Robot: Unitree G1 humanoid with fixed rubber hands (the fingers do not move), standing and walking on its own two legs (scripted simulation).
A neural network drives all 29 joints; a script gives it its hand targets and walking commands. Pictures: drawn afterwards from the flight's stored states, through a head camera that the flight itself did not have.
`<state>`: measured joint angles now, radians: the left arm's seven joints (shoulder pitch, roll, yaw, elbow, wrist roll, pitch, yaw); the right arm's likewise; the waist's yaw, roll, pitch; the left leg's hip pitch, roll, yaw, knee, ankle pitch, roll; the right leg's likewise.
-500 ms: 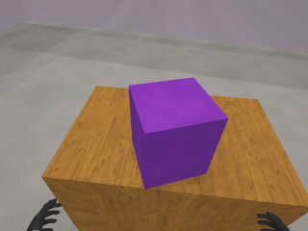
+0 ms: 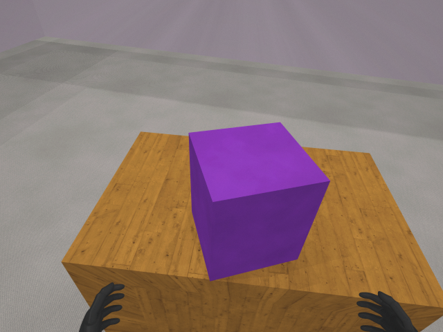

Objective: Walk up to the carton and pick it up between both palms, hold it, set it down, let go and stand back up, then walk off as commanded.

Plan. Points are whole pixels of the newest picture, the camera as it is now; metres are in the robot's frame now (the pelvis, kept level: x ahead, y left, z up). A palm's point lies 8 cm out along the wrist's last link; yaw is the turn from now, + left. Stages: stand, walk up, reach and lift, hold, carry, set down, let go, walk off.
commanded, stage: reach and lift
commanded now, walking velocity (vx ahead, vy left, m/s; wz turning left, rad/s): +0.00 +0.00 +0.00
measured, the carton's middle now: (246, 199) +0.42 -0.03 +0.04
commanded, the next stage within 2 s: none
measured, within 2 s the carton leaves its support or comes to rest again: neither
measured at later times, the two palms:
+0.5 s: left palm (127, 308) +0.18 +0.16 +0.04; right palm (413, 318) +0.20 -0.30 +0.02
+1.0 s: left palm (139, 267) +0.22 +0.15 +0.07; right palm (401, 289) +0.23 -0.28 +0.04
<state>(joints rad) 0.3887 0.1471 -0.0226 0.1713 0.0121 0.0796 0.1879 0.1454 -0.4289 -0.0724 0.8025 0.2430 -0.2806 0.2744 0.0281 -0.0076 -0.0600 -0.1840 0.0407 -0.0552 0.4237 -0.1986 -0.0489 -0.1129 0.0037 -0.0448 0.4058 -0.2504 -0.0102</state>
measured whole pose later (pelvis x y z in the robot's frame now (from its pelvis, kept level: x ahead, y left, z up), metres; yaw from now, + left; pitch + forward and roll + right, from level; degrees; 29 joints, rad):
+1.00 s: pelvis -0.01 -0.02 +0.00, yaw -1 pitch -3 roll -1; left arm 0.16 -0.03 -0.08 -0.15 0.04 0.31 0.32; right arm 0.07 -0.50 0.02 0.45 0.43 -0.13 0.25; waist 0.04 -0.01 -0.03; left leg -0.18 0.07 -0.06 0.42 -0.19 -0.07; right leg -0.11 0.04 -0.04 0.41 -0.24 -0.04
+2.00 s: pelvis -0.03 -0.02 +0.00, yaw -1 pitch -5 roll +0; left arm -0.46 -0.04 0.17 -0.11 -0.02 0.80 0.31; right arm -0.64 -0.50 0.06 0.69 0.44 0.27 0.15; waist 0.10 0.00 0.02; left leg -0.16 0.08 -0.06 0.38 -0.14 -0.08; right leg -0.11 0.04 -0.04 0.40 -0.21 -0.04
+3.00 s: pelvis -0.01 -0.02 +0.00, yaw -1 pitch +1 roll -1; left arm -0.83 -0.03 0.24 0.30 0.00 0.71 0.28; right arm -1.08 -0.51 0.11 1.12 0.44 0.26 0.14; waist 0.20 0.03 -0.01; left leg -0.24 0.08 -0.05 0.38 -0.15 -0.08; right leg -0.18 0.05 -0.04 0.37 -0.20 -0.04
